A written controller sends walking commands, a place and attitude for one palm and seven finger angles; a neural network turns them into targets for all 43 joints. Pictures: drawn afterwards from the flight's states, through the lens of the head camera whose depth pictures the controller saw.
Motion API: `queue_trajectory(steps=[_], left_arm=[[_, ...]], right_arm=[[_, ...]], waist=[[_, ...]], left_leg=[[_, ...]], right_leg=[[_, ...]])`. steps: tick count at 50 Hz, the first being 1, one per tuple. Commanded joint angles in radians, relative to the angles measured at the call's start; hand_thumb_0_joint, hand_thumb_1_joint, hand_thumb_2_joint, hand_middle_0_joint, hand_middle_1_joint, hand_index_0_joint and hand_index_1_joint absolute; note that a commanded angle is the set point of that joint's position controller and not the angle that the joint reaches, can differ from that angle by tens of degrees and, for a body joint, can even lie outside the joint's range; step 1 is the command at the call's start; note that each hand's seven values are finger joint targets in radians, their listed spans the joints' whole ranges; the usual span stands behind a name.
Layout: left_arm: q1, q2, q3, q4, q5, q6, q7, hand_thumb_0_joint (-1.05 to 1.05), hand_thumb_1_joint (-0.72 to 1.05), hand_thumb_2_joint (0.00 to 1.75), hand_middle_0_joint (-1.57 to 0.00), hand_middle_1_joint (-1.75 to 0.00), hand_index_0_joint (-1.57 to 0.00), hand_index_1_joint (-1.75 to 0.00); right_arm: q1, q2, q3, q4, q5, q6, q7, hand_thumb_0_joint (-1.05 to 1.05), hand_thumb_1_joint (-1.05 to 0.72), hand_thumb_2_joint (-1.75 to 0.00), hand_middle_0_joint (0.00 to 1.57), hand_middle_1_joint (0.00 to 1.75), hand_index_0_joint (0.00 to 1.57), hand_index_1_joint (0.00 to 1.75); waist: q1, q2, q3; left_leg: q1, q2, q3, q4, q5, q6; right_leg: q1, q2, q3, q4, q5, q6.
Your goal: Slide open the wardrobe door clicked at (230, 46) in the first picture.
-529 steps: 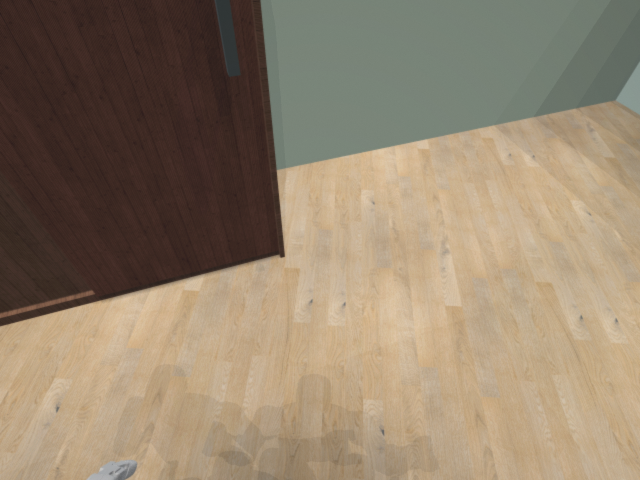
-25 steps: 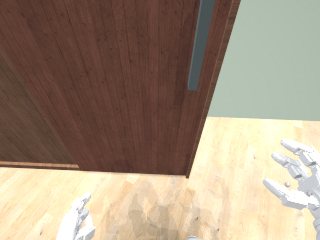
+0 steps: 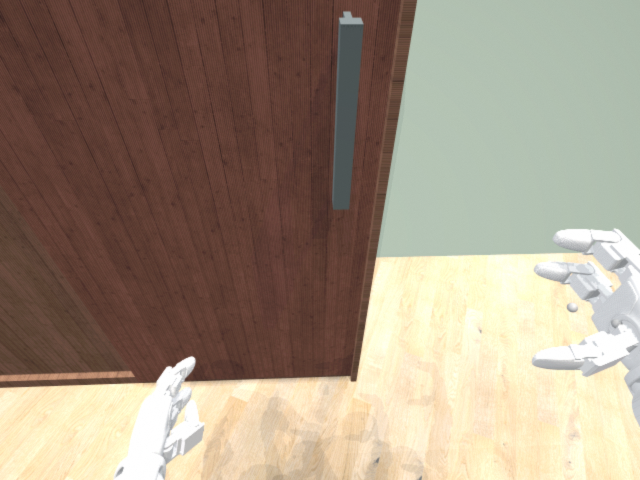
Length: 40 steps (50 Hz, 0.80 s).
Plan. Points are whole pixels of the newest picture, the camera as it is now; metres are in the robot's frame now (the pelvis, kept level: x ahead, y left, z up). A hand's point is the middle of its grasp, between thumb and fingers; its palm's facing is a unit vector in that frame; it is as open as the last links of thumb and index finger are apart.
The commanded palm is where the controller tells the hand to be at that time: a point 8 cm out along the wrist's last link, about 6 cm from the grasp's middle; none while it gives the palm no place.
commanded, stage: raise the hand with hooked fingers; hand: right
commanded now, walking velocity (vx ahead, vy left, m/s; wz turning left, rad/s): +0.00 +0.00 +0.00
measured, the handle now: (343, 121) +0.58 -0.05 +0.19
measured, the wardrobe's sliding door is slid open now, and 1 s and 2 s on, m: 0.00 0.00 0.00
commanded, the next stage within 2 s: move the hooked fingers beside the handle in 0.82 s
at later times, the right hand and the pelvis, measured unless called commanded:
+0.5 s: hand (584, 251) +0.28 -0.26 +0.21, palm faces +0.07 +1.00 -0.05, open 14.0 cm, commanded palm +0.24 -0.31 +0.22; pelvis +0.00 +0.01 +0.01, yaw +0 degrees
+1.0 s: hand (566, 240) +0.29 -0.25 +0.21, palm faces +0.07 +1.00 -0.04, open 14.0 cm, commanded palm +0.27 -0.29 +0.22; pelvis +0.01 +0.02 +0.00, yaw +1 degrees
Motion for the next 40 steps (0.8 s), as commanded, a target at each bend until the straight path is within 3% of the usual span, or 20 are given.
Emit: queue_trajectory(steps=[1,4,7,11,15,17,18,20,22,23,27,30,31,32,33,35,36,40], left_arm=[[-0.139,0.145,0.050,-0.154,-0.006,-0.038,0.022,0.00,0.90,0.90,-0.20,-0.30,-0.20,-0.30],[-0.156,0.140,0.040,-0.157,-0.012,-0.024,0.023,0.00,0.90,0.90,-0.20,-0.30,-0.20,-0.30],[-0.175,0.141,0.036,-0.166,-0.013,-0.015,0.024,0.00,0.90,0.90,-0.20,-0.30,-0.20,-0.30],[-0.189,0.143,0.034,-0.164,-0.018,0.000,0.023,0.00,0.90,0.90,-0.20,-0.30,-0.20,-0.30],[-0.206,0.146,0.033,-0.174,-0.028,0.011,0.019,0.00,0.90,0.90,-0.20,-0.30,-0.20,-0.30],[-0.212,0.143,0.034,-0.177,-0.027,0.016,0.017,0.00,0.90,0.90,-0.20,-0.30,-0.20,-0.30],[-0.206,0.143,0.033,-0.175,-0.031,0.022,0.014,0.00,0.90,0.90,-0.20,-0.30,-0.20,-0.30],[-0.196,0.152,0.041,-0.178,-0.033,0.029,0.010,0.00,0.90,0.90,-0.20,-0.30,-0.20,-0.30],[-0.204,0.153,0.043,-0.183,-0.036,0.034,0.004,0.00,0.90,0.90,-0.20,-0.30,-0.20,-0.30],[-0.207,0.153,0.044,-0.188,-0.037,0.037,0.003,0.00,0.90,0.90,-0.20,-0.30,-0.20,-0.30],[-0.209,0.150,0.048,-0.198,-0.025,0.030,0.007,0.00,0.90,0.90,-0.20,-0.30,-0.20,-0.30],[-0.191,0.148,0.050,-0.193,-0.024,0.030,0.011,0.00,0.90,0.90,-0.20,-0.30,-0.20,-0.30],[-0.188,0.152,0.052,-0.187,-0.020,0.029,0.011,0.00,0.90,0.90,-0.20,-0.30,-0.20,-0.30],[-0.192,0.150,0.051,-0.187,-0.022,0.029,0.011,0.00,0.90,0.90,-0.20,-0.30,-0.20,-0.30],[-0.186,0.149,0.049,-0.184,-0.024,0.032,0.011,0.00,0.90,0.90,-0.20,-0.30,-0.20,-0.30],[-0.183,0.152,0.053,-0.186,-0.026,0.033,0.012,0.00,0.90,0.90,-0.20,-0.30,-0.20,-0.30],[-0.183,0.156,0.055,-0.183,-0.026,0.034,0.011,0.00,0.90,0.90,-0.20,-0.30,-0.20,-0.30],[-0.179,0.153,0.053,-0.189,-0.031,0.041,0.012,0.00,0.90,0.90,-0.20,-0.30,-0.20,-0.30]], right_arm=[[-0.325,-0.259,-0.112,-0.206,0.016,0.005,0.004,0.00,0.50,-0.30,0.30,1.20,0.30,1.20],[-0.392,-0.261,-0.099,-0.175,0.014,0.043,0.009,0.00,0.50,-0.30,0.30,1.20,0.30,1.20],[-0.461,-0.313,-0.125,-0.192,0.009,0.073,0.011,0.00,0.50,-0.30,0.30,1.20,0.30,1.20],[-0.486,-0.333,-0.141,-0.134,0.016,0.118,0.022,0.00,0.50,-0.30,0.30,1.20,0.30,1.20],[-0.570,-0.354,-0.139,-0.143,0.012,0.159,0.030,0.00,0.50,-0.30,0.30,1.20,0.30,1.20],[-0.573,-0.367,-0.147,-0.126,0.011,0.181,0.029,0.00,0.50,-0.30,0.30,1.20,0.30,1.20],[-0.540,-0.329,-0.121,-0.092,0.013,0.191,0.032,0.00,0.50,-0.30,0.30,1.20,0.30,1.20],[-0.486,-0.323,-0.127,-0.046,0.020,0.210,0.042,0.00,0.50,-0.30,0.30,1.20,0.30,1.20],[-0.483,-0.333,-0.131,-0.061,0.020,0.219,0.046,0.00,0.50,-0.30,0.30,1.20,0.30,1.20],[-0.503,-0.334,-0.130,-0.084,0.018,0.217,0.041,0.00,0.50,-0.30,0.30,1.20,0.30,1.20],[-0.563,-0.389,-0.186,-0.202,0.014,0.181,0.010,0.00,0.50,-0.30,0.30,1.20,0.30,1.20],[-0.544,-0.365,-0.184,-0.195,0.013,0.160,-0.001,0.00,0.50,-0.30,0.30,1.20,0.30,1.20],[-0.522,-0.382,-0.201,-0.185,0.012,0.158,-0.005,0.00,0.50,-0.30,0.30,1.20,0.30,1.20],[-0.531,-0.373,-0.190,-0.191,0.010,0.162,-0.002,0.00,0.50,-0.30,0.30,1.20,0.30,1.20],[-0.519,-0.358,-0.182,-0.162,0.009,0.170,-0.003,0.00,0.50,-0.30,0.30,1.20,0.30,1.20],[-0.522,-0.351,-0.172,-0.157,0.008,0.180,0.005,0.00,0.50,-0.30,0.30,1.20,0.30,1.20],[-0.509,-0.352,-0.172,-0.152,0.007,0.184,0.007,0.00,0.50,-0.30,0.30,1.20,0.30,1.20],[-0.522,-0.333,-0.149,-0.135,0.012,0.202,0.020,0.00,0.50,-0.30,0.30,1.20,0.30,1.20]], waist=[[0.010,-0.090,-0.156],[0.018,-0.089,-0.118],[0.008,-0.108,-0.150],[0.009,-0.065,-0.132],[0.011,-0.082,-0.155],[0.005,-0.095,-0.155],[0.012,-0.080,-0.124],[0.009,-0.018,-0.111],[0.008,-0.026,-0.105],[0.012,-0.032,-0.113],[0.003,-0.096,-0.199],[0.010,-0.083,-0.191],[0.005,-0.066,-0.185],[0.007,-0.092,-0.184],[0.009,-0.073,-0.166],[0.010,-0.090,-0.170],[0.010,-0.077,-0.178],[0.017,-0.043,-0.174]], left_leg=[[-0.128,-0.019,-0.027,-0.135,0.117,0.003],[-0.137,-0.019,-0.021,-0.156,0.076,0.003],[-0.113,-0.011,-0.033,-0.172,0.066,0.007],[-0.106,-0.004,-0.054,-0.198,0.052,0.004],[-0.102,-0.002,-0.047,-0.196,0.066,0.004],[-0.100,0.009,-0.070,-0.204,0.061,0.005],[-0.115,0.004,-0.062,-0.203,0.057,0.001],[-0.126,0.006,-0.067,-0.204,0.063,-0.006],[-0.128,0.023,-0.102,-0.208,0.063,-0.015],[-0.133,0.017,-0.088,-0.201,0.056,-0.012],[-0.101,0.018,-0.091,-0.178,0.128,-0.004],[-0.107,0.000,-0.059,-0.168,0.161,-0.007],[-0.096,0.008,-0.078,-0.172,0.179,-0.012],[-0.097,0.014,-0.085,-0.169,0.196,-0.013],[-0.100,0.007,-0.068,-0.164,0.199,-0.012],[-0.108,0.004,-0.066,-0.162,0.217,-0.016],[-0.094,0.012,-0.083,-0.161,0.243,-0.024],[-0.116,-0.001,-0.059,-0.153,0.242,-0.025]], right_leg=[[0.258,-0.018,0.079,-0.125,0.041,0.015],[0.254,-0.018,0.090,-0.157,-0.011,0.019],[0.266,-0.014,0.088,-0.164,-0.013,0.017],[0.255,-0.012,0.081,-0.154,-0.012,0.014],[0.271,-0.008,0.081,-0.158,0.008,0.014],[0.263,-0.009,0.076,-0.147,0.015,0.014],[0.256,-0.009,0.075,-0.149,0.007,0.014],[0.235,-0.009,0.077,-0.143,0.005,0.012],[0.213,-0.013,0.072,-0.122,0.013,0.014],[0.223,-0.012,0.069,-0.121,0.013,0.015],[0.268,-0.010,0.064,-0.105,0.075,0.011],[0.289,-0.008,0.057,-0.116,0.089,0.009],[0.278,-0.012,0.056,-0.102,0.100,0.009],[0.273,-0.011,0.054,-0.104,0.106,0.008],[0.269,-0.010,0.053,-0.109,0.106,0.009],[0.281,-0.006,0.051,-0.108,0.114,0.007],[0.280,-0.011,0.047,-0.092,0.129,0.007],[0.282,-0.006,0.053,-0.103,0.126,0.005]])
